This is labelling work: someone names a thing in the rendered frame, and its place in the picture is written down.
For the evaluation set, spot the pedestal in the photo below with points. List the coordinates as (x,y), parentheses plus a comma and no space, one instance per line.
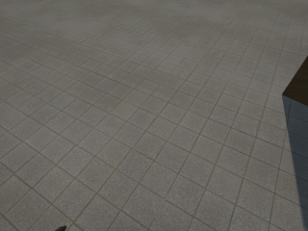
(298,87)

